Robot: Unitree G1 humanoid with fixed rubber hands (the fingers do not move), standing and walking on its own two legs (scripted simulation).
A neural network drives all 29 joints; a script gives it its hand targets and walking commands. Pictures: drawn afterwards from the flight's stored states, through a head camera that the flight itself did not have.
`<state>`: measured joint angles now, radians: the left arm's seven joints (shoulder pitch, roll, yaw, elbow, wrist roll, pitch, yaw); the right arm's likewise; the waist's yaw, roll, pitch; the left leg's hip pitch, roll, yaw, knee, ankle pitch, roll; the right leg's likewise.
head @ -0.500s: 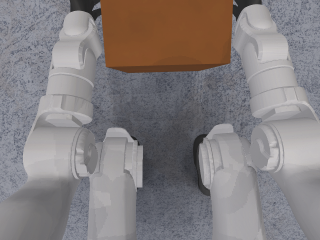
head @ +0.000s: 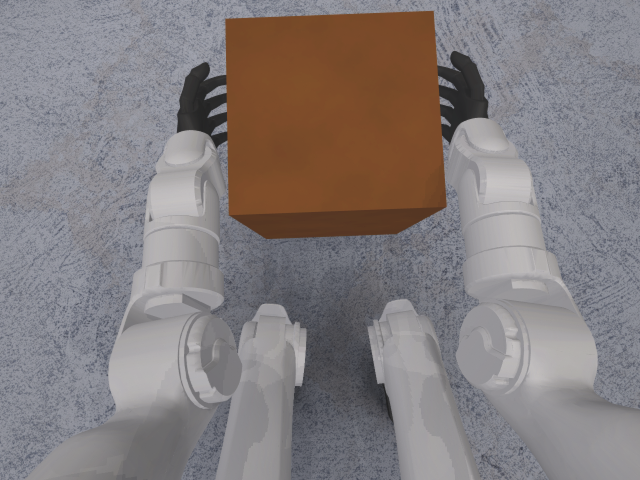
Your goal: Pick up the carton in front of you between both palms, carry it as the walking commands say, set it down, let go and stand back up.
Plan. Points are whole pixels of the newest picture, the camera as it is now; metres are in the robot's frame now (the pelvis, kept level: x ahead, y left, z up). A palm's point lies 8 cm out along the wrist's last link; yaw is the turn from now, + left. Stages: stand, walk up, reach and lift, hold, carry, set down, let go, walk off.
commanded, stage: reach and lift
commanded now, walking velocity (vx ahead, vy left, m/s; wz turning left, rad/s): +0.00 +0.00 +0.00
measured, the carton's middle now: (330, 151) +0.51 +0.00 -0.13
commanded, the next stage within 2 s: none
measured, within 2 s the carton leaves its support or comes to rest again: neither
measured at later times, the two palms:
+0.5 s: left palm (127, 107) +0.46 +0.15 +0.10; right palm (558, 88) +0.46 -0.15 +0.10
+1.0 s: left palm out of the picture +0.41 +0.15 +0.25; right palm out of the picture +0.42 -0.15 +0.25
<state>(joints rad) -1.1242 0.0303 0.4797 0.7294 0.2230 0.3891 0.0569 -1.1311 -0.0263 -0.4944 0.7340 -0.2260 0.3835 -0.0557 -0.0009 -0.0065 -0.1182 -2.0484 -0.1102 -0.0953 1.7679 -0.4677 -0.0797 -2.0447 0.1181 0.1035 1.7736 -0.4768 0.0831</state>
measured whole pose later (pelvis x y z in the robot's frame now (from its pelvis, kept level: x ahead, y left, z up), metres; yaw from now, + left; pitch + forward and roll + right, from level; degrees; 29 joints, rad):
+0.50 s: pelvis +0.05 +0.00 +0.14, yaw +0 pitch +33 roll +0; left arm -0.71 -0.07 0.39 0.65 0.19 0.36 0.06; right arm -0.71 0.07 -0.40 0.66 -0.18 0.35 -0.06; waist 0.00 0.00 -0.23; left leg -1.45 -0.09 -0.12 1.35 -0.48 -0.05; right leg -1.44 0.10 0.12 1.36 -0.48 0.05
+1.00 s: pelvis +0.10 +0.00 +0.26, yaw +0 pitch +12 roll +0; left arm -0.33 -0.13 0.29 0.52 0.19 0.41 0.05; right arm -0.33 0.13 -0.30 0.52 -0.19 0.40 -0.05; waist 0.00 0.00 -0.16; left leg -0.61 -0.06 -0.14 0.74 -0.33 -0.03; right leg -0.60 0.06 0.14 0.74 -0.34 0.02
